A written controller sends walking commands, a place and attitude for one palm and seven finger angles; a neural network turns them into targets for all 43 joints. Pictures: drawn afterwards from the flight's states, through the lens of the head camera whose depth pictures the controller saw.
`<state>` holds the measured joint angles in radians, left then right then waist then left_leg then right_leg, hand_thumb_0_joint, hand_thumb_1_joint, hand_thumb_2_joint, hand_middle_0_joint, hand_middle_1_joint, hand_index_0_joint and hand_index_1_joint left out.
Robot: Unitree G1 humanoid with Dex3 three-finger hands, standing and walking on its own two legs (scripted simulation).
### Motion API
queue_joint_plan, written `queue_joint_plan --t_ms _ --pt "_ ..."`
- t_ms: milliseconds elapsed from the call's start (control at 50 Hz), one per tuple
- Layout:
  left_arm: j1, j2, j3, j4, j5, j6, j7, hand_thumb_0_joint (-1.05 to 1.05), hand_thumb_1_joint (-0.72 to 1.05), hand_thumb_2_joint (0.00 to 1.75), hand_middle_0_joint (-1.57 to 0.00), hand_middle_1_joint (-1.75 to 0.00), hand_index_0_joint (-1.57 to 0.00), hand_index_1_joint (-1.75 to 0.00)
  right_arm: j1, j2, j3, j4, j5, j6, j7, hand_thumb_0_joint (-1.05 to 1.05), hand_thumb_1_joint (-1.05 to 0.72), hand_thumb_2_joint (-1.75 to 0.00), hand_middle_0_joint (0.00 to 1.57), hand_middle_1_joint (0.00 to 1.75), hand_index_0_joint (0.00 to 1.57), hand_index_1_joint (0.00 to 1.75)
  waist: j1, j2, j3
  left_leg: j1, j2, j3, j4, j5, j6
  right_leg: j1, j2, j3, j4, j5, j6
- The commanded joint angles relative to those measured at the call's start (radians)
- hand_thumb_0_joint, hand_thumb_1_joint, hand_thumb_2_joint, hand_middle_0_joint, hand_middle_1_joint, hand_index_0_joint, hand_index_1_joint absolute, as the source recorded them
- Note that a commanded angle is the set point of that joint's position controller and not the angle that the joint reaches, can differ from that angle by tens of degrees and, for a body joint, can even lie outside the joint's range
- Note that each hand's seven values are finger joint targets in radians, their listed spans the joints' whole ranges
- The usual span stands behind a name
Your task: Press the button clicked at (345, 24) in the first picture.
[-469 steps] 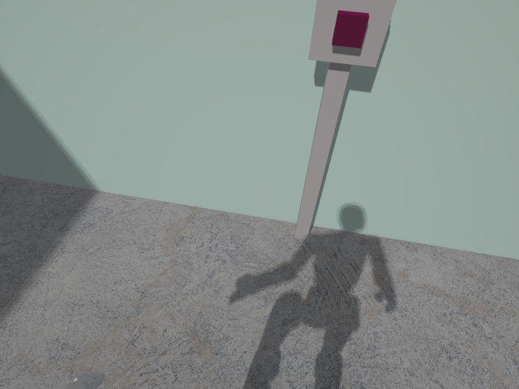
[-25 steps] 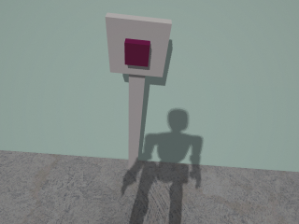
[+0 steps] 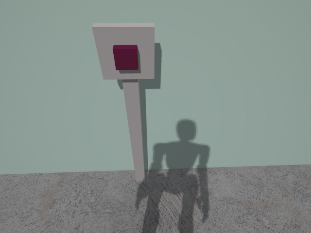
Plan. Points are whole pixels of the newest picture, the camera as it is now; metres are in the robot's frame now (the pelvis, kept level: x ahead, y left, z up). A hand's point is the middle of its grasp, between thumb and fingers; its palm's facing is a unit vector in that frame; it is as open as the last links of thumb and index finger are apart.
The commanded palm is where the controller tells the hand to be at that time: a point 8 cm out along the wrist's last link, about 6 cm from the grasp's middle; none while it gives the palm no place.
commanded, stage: come to a stop and stand still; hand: left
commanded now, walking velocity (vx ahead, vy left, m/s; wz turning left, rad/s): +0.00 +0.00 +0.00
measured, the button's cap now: (126, 57) +0.58 +0.12 +0.18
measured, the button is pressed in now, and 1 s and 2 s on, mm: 0 0 0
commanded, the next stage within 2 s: look again from close up in 0.36 s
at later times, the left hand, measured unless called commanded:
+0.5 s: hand out of the picture -0.07 +0.13 -0.18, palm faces +0.04 -0.99 -0.15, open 7.4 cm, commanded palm none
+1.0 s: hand out of the picture +0.03 +0.17 -0.18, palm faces +0.02 -0.98 -0.19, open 7.3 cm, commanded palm none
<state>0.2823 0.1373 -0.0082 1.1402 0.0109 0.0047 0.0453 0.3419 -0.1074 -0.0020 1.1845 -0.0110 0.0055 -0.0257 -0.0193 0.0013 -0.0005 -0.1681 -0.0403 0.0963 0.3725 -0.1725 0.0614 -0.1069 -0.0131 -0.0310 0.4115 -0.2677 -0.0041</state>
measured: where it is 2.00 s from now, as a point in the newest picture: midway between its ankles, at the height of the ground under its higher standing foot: outside the picture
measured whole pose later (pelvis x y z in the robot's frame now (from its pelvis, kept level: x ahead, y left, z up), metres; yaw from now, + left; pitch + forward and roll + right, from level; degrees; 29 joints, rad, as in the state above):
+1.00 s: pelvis +0.02 +0.00 -0.01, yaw +0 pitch +0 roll +0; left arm 0.30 0.16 -0.01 1.07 0.02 -0.02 0.04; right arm 0.29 -0.15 0.01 1.11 -0.02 -0.02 -0.03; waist 0.00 -0.01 0.00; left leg -0.23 -0.03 0.09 0.49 -0.26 0.06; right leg -0.15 0.00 -0.03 0.49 -0.33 -0.01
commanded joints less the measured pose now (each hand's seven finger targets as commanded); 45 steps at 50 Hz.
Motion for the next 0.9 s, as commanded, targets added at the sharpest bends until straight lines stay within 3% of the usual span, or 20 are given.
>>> queue_joint_plan --t_ms 0,180,420,440,460,480,500,540,560,600,680,720,780,880 --pt "0.094 0.065 0.014 -0.013 -0.003 -0.007 0.004 0.0 0.9 0.9 -0.2 -0.3 -0.2 -0.3 0.05 -0.093 -0.017 -0.024 0.003 -0.012 -0.008 0.0 -0.9 -0.9 0.2 0.3 0.2 0.3 0.016 0.002 0.147 -0.05 0.143 -0.171 -0.123 -0.133 -0.026 -0.132 -0.095 0.083 -0.107 -0.015 -0.022" --pt "0.137 0.04 0.012 0.003 -0.001 -0.016 0.002 0.0 0.9 0.9 -0.2 -0.3 -0.2 -0.3 0.062 -0.083 -0.02 -0.026 0.003 -0.014 -0.011 0.0 -0.9 -0.9 0.2 0.3 0.2 0.3 0.01 0.008 0.104 -0.017 0.144 -0.168 -0.108 -0.124 -0.026 -0.159 -0.092 0.093 -0.11 -0.026 -0.025" --pt "0.168 0.024 0.006 0.019 0.001 -0.023 0.005 0.0 0.9 0.9 -0.2 -0.3 -0.2 -0.3 0.055 -0.081 -0.018 -0.034 0.005 -0.015 -0.012 0.0 -0.9 -0.9 0.2 0.3 0.2 0.3 0.009 -0.005 0.13 -0.019 0.144 -0.164 -0.087 -0.097 -0.026 -0.19 -0.089 0.1 -0.118 -0.026 -0.024" --pt "0.201 0.068 -0.003 0.015 0.027 -0.058 0.029 0.0 0.9 0.9 -0.2 -0.3 -0.2 -0.3 -0.063 -0.124 -0.004 -0.118 0.001 -0.034 0.008 0.0 -0.9 -0.9 0.2 0.3 0.2 0.3 0.055 -0.058 0.166 -0.131 0.141 -0.128 0.128 0.011 -0.054 -0.183 -0.112 0.12 -0.11 0.18 -0.025" --pt "0.151 0.098 0.005 -0.038 0.011 -0.059 0.022 0.0 0.9 0.9 -0.2 -0.3 -0.2 -0.3 -0.007 -0.088 -0.01 -0.148 0.0 -0.021 0.016 0.0 -0.9 -0.9 0.2 0.3 0.2 0.3 -0.01 -0.075 0.096 -0.089 0.106 -0.123 0.13 -0.139 -0.053 -0.232 -0.15 0.168 -0.16 -0.154 -0.052" --pt "0.114 0.088 0.011 -0.06 0.013 -0.056 0.016 0.0 0.9 0.9 -0.2 -0.3 -0.2 -0.3 0.021 -0.086 -0.016 -0.134 -0.008 -0.017 0.017 0.0 -0.9 -0.9 0.2 0.3 0.2 0.3 -0.027 -0.026 0.11 -0.079 0.093 -0.12 0.13 -0.137 -0.047 -0.278 -0.138 0.173 -0.144 -0.266 -0.071" --pt "0.109 0.099 0.014 -0.07 0.01 -0.061 0.014 0.0 0.9 0.9 -0.2 -0.3 -0.2 -0.3 0.048 -0.09 -0.014 -0.131 -0.014 -0.017 0.018 0.0 -0.9 -0.9 0.2 0.3 0.2 0.3 -0.032 0.038 0.059 -0.068 0.096 -0.114 0.139 -0.104 -0.042 -0.26 -0.128 0.146 -0.104 -0.222 -0.075" --pt "0.12 0.085 0.011 -0.075 0.005 -0.062 0.008 0.0 0.9 0.9 -0.2 -0.3 -0.2 -0.3 0.051 -0.083 -0.008 -0.137 -0.011 -0.024 0.016 0.0 -0.9 -0.9 0.2 0.3 0.2 0.3 -0.021 0.069 0.037 -0.082 0.105 -0.132 0.099 -0.091 -0.03 -0.227 -0.1 0.125 -0.053 -0.16 -0.077" --pt "0.124 0.076 0.01 -0.077 0.004 -0.061 0.006 0.0 0.9 0.9 -0.2 -0.3 -0.2 -0.3 0.047 -0.084 -0.007 -0.142 -0.009 -0.028 0.013 0.0 -0.9 -0.9 0.2 0.3 0.2 0.3 -0.012 0.022 0.041 -0.101 0.113 -0.147 0.079 -0.093 -0.022 -0.208 -0.088 0.114 -0.038 -0.138 -0.073" --pt "0.123 0.065 0.007 -0.079 0.005 -0.056 0.004 0.0 0.9 0.9 -0.2 -0.3 -0.2 -0.3 0.04 -0.097 -0.005 -0.15 -0.008 -0.034 0.011 0.0 -0.9 -0.9 0.2 0.3 0.2 0.3 0.0 -0.011 0.062 -0.131 0.125 -0.164 0.052 -0.076 -0.008 -0.182 -0.072 0.094 -0.011 -0.089 -0.065" --pt "0.136 0.059 0.005 -0.078 0.004 -0.048 0.003 0.0 0.9 0.9 -0.2 -0.3 -0.2 -0.3 0.024 -0.115 -0.001 -0.143 -0.005 -0.043 0.005 0.0 -0.9 -0.9 0.2 0.3 0.2 0.3 0.02 -0.01 0.092 -0.135 0.141 -0.174 0.012 -0.024 0.003 -0.151 -0.064 0.076 0.01 0.01 -0.052" --pt "0.134 0.069 0.009 -0.082 0.004 -0.048 0.004 0.0 0.9 0.9 -0.2 -0.3 -0.2 -0.3 0.025 -0.114 0.001 -0.136 -0.004 -0.048 0.003 0.0 -0.9 -0.9 0.2 0.3 0.2 0.3 0.025 -0.017 0.079 -0.118 0.14 -0.163 0.02 0.06 0.005 -0.124 -0.07 0.073 0.015 0.074 -0.049" --pt "0.126 0.078 0.01 -0.084 0.002 -0.045 0.005 0.0 0.9 0.9 -0.2 -0.3 -0.2 -0.3 0.021 -0.121 0.001 -0.125 -0.004 -0.048 0.0 0.0 -0.9 -0.9 0.2 0.3 0.2 0.3 0.025 -0.036 0.07 -0.085 0.14 -0.152 0.024 0.091 0.001 -0.117 -0.075 0.078 0.01 0.105 -0.044" --pt "0.111 0.098 0.015 -0.088 0.002 -0.039 0.005 0.0 0.9 0.9 -0.2 -0.3 -0.2 -0.3 0.009 -0.13 0.002 -0.112 -0.004 -0.049 -0.005 0.0 -0.9 -0.9 0.2 0.3 0.2 0.3 0.024 -0.003 0.045 -0.048 0.143 -0.141 0.032 0.165 -0.001 -0.089 -0.08 0.075 0.012 0.165 -0.039"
